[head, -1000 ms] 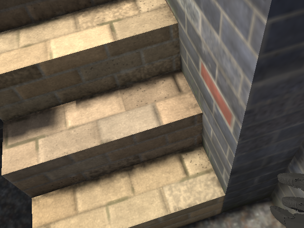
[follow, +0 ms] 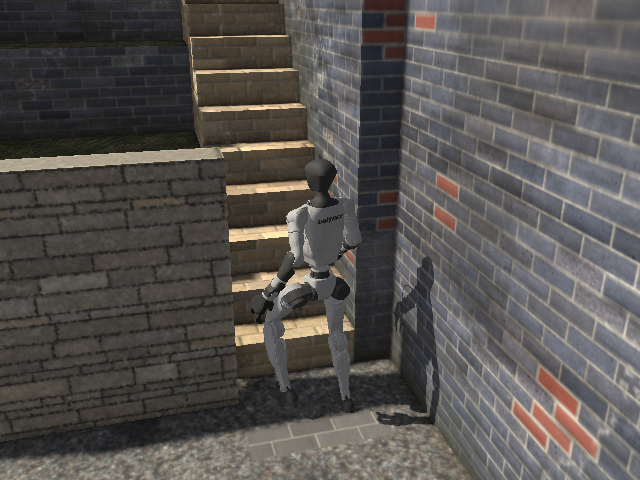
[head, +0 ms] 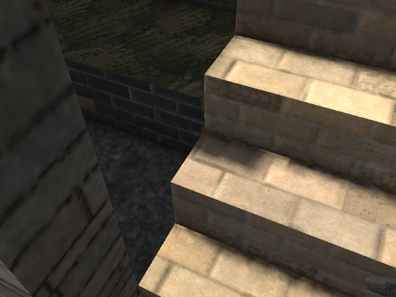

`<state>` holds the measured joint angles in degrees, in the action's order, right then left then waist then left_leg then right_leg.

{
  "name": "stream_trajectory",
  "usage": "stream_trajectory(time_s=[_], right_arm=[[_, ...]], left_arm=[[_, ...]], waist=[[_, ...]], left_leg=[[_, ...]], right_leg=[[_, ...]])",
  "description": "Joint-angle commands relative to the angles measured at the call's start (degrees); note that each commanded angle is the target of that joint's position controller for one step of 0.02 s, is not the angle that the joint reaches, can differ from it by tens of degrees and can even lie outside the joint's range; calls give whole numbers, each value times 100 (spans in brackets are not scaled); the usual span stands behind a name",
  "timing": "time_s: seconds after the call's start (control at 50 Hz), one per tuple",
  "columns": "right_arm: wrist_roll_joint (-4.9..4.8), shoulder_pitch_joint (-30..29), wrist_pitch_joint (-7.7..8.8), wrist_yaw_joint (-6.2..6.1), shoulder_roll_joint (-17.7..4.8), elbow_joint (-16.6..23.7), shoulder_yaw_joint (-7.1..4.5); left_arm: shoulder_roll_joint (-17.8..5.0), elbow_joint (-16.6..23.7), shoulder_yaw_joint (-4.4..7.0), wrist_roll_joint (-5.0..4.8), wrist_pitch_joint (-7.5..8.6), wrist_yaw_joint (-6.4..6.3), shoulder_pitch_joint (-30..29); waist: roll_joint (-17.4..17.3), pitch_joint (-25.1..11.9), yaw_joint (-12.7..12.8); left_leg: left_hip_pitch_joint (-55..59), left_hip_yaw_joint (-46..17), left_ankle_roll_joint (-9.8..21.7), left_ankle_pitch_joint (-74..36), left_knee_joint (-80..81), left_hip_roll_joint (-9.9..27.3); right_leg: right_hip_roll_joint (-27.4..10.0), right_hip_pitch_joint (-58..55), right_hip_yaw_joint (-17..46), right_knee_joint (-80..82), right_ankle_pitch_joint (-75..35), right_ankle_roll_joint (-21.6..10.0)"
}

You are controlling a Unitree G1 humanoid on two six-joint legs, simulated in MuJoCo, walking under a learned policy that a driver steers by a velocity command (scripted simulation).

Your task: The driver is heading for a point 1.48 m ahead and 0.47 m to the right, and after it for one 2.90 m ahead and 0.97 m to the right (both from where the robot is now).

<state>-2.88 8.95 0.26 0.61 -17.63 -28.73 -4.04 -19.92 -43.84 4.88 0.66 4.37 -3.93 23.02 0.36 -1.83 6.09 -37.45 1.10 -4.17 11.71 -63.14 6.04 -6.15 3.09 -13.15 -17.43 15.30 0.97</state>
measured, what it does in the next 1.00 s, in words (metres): climbs, turning right: left foot, then right foot 0.20 m higher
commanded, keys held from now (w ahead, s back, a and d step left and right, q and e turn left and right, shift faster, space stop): w+shift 0.06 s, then w+e+shift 0.94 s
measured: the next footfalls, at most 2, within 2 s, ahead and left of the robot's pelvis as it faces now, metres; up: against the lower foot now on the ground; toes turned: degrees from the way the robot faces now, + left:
left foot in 0.16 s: +0.15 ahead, +0.18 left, +0.00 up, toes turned +8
right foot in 0.68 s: +0.28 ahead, -0.02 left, +0.20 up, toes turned -16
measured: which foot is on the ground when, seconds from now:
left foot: up 0.00-0.14, down 0.16-0.78, up 0.80-0.96, down 0.98-1.00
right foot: down 0.00-0.16, up 0.18-0.66, down 0.68-0.88, up 0.90-1.00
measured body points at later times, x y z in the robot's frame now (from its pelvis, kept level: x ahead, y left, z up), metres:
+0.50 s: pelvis +0.20 +0.12 -0.01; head +0.22 +0.14 +0.43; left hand +0.22 +0.39 -0.15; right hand +0.23 -0.14 -0.13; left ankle +0.11 +0.18 -0.75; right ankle +0.21 -0.03 -0.45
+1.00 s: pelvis +0.33 +0.09 +0.08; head +0.44 +0.10 +0.51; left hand +0.22 +0.34 -0.03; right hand +0.62 -0.19 +0.08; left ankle +0.22 +0.16 -0.69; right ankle +0.21 -0.05 -0.39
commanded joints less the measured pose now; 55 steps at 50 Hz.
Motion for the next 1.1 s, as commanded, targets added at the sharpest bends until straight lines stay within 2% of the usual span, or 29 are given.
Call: stream_trajectory(time_s=[0.02, 0.1, 0.14, 0.16, 0.18, 0.2, 0.22, 0.28, 0.34, 0.4, 0.46, 0.52, 0.56, 0.66, 0.7, 0.72, 0.76, 0.78, 0.8, 0.84, 0.86, 0.88, 0.9, 0.92, 0.96, 1.0, 1.02, 1.06, 1.1], right_arm=[[-2, -772, 222, 83, 39, 594, 63], [132, -525, 218, 99, 81, 515, 184], [243, 807, 295, 36, -357, 31, -95], [420, 1677, 284, -13, -640, -244, -167], [533, 2014, 323, -147, -1492, -311, -247], [522, 2220, 345, -87, -1108, -286, -229], [518, 2094, 342, -44, -883, -420, -151], [490, 1057, 341, 25, -186, -699, 19], [483, 782, 394, -90, 39, -890, 143], [742, -41, 359, -102, -491, -722, 122], [571, 441, 188, -157, -141, -802, 339], [557, 945, -37, -236, -516, -906, 156], [915, 519, -177, -202, -644, -843, 116], [831, -858, -471, -247, -1152, -841, -111], [472, -2146, -634, -305, -1391, -371, -197], [484, -2200, -619, -316, -1421, -153, -194], [449, -2132, -563, -63, -1621, 117, -299], [207, -1904, -445, -151, -1355, 82, -217], [133, -2377, -409, -180, -843, 438, -119], [611, -1839, -273, -349, 61, 1234, -15], [875, -1928, -72, -382, -49, 1188, -61], [1045, -1053, -16, -336, 38, 731, -81], [672, 488, 70, -376, 394, -173, -71], [535, 897, 155, -307, 309, -790, -111], [430, -179, 103, -59, 612, -919, 199], [262, -1075, -75, -107, 169, -900, 115], [403, -2337, -10, -202, -369, -653, -42], [466, -4120, 283, -209, -804, 50, -158], [139, -3996, 356, 142, -1126, 122, -234]], left_arm=[[-1059, 278, 301, 18, 168, 51, -340], [-1098, 120, 240, -64, 6, 257, -529], [-1117, -21, 142, -174, -88, 261, -610], [-651, 427, -77, -141, 15, 233, -1108], [137, 847, -312, -47, 176, 292, -955], [-274, 491, -225, -384, 244, 309, -329], [-346, 597, -198, -444, 211, 272, -694], [53, 217, -282, -220, -114, 188, -53], [361, -27, -236, -306, -532, 222, 466], [238, 285, -63, -296, -664, 120, 561], [470, 638, -173, -209, -784, -28, 296], [527, 980, -275, -283, -651, 177, -88], [608, 1129, -201, -164, -725, 224, -344], [849, 1232, -293, -32, -828, 347, 577], [344, 1389, -167, -196, -793, 330, 1119], [-427, 1252, 110, -246, -714, 380, 1044], [-487, 1092, 159, -241, -716, 490, 1161], [-216, 903, 110, -532, -632, 582, 1252], [-319, 693, 176, -497, -460, 647, 1323], [383, 509, -43, -255, 188, 882, 157], [775, 305, -15, -239, 275, 910, 470], [876, 221, 72, -537, 192, 914, 372], [524, 285, 263, -1066, -46, 723, -210], [-115, 571, 411, -1290, -225, 314, -799], [440, 1004, 320, -1057, -343, -31, -1576], [1014, 1282, 242, -782, -5, 78, -973], [723, 921, 316, -648, 142, 188, 406], [284, 308, 428, -176, -181, 398, 2298], [280, 81, 350, -40, -776, 348, 3116]], waist=[[466, 926, -166], [282, 798, -468], [-88, 29, -1386], [-798, -281, -1900], [-2800, -774, -1460], [-1445, -1836, -1548], [-457, -1074, -1449], [-449, -206, -499], [-730, -32, -203], [-417, 359, 133], [-577, 493, -259], [-540, 582, -455], [-411, 915, -565], [-438, 532, 244], [-949, -307, 918], [-622, -601, 864], [-565, -1253, 826], [-1302, -1151, 954], [-269, -8, 933], [1799, 1101, -725], [916, 913, -665], [-864, 773, -1018], [-2495, 910, -1358], [-2347, 1607, -1162], [-2000, 1877, -717], [-1479, 452, -246], [-1304, -550, 470], [-831, -2286, 1316], [-305, -3061, 1708]], left_leg=[[-242, -25, 254, 209, 975, 94], [1055, 363, 690, 1035, 2229, -221], [3151, 855, 968, 237, 3437, -864], [4737, 292, 826, -1026, 3622, -697], [6003, -2126, 995, -1737, 3889, 837], [5843, -3343, 1513, -1142, 4267, 1662], [5273, -2776, 1589, -1936, 4229, 1759], [3959, -1015, 1056, -3390, 4051, 1086], [2864, -85, 719, -4156, 4212, 938], [2633, 231, 559, -5225, 4150, 1211], [3647, 514, 935, -4181, 4076, 1267], [4815, 788, 927, -4430, 4095, 1208], [4808, 928, 940, -6317, 4396, 1640], [4840, 1903, 384, -8112, 4654, 1656], [4310, 2412, 324, -9054, 4501, 770], [5121, 2201, 398, -10820, 3974, 599], [6700, 1922, 534, -10920, 2548, 763], [6448, 1605, 718, -7277, 2213, 523], [5561, 1545, 615, -3272, 1345, -323], [2956, 1026, 107, 3913, 21, -1160], [2909, 605, -74, 3727, 923, -878], [4835, 97, -5, 1354, 2869, -347], [6317, -753, -138, -1697, 5212, 243], [6564, -473, -94, -3686, 6326, 639], [6385, -115, -134, -6406, 5962, 1162], [6506, 942, -676, -9220, 3099, 526], [5487, 1603, -635, -8627, 3438, 175], [4770, 1537, -28, -8153, 3813, 313], [6022, 898, 457, -10755, 2983, 775]], right_leg=[[-1387, 165, 1040, 1283, 1011, -911], [-1441, 190, 661, 984, -904, -1201], [-1047, 440, 179, -1222, -3852, -1104], [-634, 1880, 416, -3237, -2831, -716], [456, 4154, 1009, -5706, 1687, -260], [698, 4456, 2396, -6902, 1336, -277], [586, 4858, 2479, -7241, 870, -216], [180, 4614, 2238, -7085, 91, -37], [559, 3992, 1862, -8325, -395, 200], [1060, 4376, 2094, -8916, -736, 446], [1187, 6005, 1755, -10835, 65, 405], [801, 7062, 1833, -10780, 572, 378], [1020, 7289, 1836, -11068, 876, 401], [700, 6046, 1553, -9258, 893, 192], [748, 3358, 439, -6621, 580, -174], [1149, 3140, 135, -6229, 509, -312], [904, 2656, 470, -4306, -602, -457], [581, 2127, 1304, -3312, -995, -608], [964, 2123, 1408, -2076, -2056, -732], [1103, 1963, 2282, -2384, -6455, -1116], [1107, 2311, 2355, -2844, -5852, -734], [1460, 4286, 2152, -3513, -3724, -48], [1694, 6065, 2319, -5947, 474, -407], [1744, 6934, 1605, -7212, 1852, -307], [2190, 8407, 890, -9857, 3252, -55], [1856, 8180, 602, -9759, 2913, -331], [1465, 5977, 485, -7912, 1686, -291], [1105, 2985, 525, -6588, 479, -22], [917, 1884, 666, -5378, 1212, -182]])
